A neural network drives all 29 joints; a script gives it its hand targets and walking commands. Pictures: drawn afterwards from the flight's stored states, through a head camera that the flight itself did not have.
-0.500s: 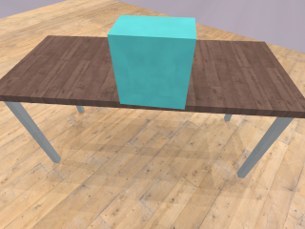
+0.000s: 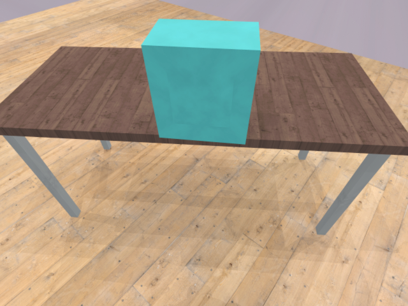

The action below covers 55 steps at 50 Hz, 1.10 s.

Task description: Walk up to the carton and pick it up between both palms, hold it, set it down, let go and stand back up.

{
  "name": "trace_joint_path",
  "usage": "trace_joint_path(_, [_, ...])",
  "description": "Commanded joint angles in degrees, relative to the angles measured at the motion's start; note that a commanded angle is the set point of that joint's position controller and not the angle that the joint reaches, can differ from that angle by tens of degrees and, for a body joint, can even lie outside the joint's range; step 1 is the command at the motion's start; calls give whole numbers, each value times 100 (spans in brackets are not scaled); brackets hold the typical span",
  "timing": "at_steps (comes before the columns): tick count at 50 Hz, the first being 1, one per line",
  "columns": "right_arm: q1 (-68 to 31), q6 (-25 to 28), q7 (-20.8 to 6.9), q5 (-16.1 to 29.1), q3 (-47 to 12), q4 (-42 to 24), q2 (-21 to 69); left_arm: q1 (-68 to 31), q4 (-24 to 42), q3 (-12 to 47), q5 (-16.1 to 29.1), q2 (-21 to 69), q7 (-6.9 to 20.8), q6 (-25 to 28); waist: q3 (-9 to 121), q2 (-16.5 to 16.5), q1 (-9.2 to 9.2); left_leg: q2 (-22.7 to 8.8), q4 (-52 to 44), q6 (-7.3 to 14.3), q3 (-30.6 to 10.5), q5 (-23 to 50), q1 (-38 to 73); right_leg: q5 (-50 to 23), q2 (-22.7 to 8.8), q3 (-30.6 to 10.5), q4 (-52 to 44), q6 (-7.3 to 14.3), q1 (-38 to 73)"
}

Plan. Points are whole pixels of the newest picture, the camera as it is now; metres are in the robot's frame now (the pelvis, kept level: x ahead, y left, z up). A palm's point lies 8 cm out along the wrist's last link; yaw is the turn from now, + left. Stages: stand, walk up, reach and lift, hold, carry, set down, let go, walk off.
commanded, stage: stand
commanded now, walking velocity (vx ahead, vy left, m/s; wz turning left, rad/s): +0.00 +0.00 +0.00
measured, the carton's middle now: (204, 85) +0.69 +0.00 +0.08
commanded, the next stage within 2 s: none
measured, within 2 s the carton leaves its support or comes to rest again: neither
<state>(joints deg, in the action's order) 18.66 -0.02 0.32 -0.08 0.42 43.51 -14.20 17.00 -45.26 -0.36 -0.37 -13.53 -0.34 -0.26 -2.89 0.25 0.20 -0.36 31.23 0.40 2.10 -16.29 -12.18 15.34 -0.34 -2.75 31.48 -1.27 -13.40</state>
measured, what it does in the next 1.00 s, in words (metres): stands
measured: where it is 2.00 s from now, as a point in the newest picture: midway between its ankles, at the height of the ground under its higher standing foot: outside the picture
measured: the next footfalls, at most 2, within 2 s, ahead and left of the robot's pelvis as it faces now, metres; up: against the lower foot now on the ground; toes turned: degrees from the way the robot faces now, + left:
none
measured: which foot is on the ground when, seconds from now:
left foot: down 0.00-1.00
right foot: down 0.00-1.00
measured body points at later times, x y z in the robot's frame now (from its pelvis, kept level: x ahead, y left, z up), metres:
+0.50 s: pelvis +0.00 +0.00 +0.00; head +0.01 +0.00 +0.45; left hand +0.07 +0.25 -0.13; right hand +0.08 -0.26 -0.13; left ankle +0.01 +0.11 -0.73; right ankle +0.02 -0.13 -0.73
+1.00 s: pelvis +0.01 +0.00 +0.00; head +0.01 +0.00 +0.45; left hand +0.06 +0.25 -0.13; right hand +0.07 -0.26 -0.13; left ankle +0.01 +0.11 -0.73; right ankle +0.02 -0.13 -0.73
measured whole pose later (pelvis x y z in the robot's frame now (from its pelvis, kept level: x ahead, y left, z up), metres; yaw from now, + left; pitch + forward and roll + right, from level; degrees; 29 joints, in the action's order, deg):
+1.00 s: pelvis +0.01 +0.00 +0.00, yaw +1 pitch -2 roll +0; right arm 17.6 0.2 1.0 0.0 0.5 48.7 -13.5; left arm 16.4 -50.6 0.1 -0.2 -13.3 -1.1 -0.1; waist -2.8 0.3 0.1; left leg 0.0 28.7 0.3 1.2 -15.4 -10.9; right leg 14.8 -0.7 -2.4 29.1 -1.4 -11.9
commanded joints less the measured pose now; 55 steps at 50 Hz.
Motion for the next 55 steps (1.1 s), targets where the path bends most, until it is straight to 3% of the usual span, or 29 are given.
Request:
trace_joint_path(1, [83,133,43,-7,227,-401,-829,79,409,-208,0,-827,-45,141,58,6,-8,-515,-895,147,-667,105,-143,-439,-355,-440,-687,227,-109])
trace_joint_path(28, [60,127,76,5,208,-81,-776,88,92,-159,13,-816,-90,133,67,3,-11,-509,-889,123,-647,584,-16,-746,-410,-412,-746,212,-33])
trace_joint_path(55, [128,121,114,14,205,306,-728,156,-309,-137,16,-780,-129,122,-50,-7,-13,-505,-1047,102,-682,564,8,-711,-428,-368,-897,184,33])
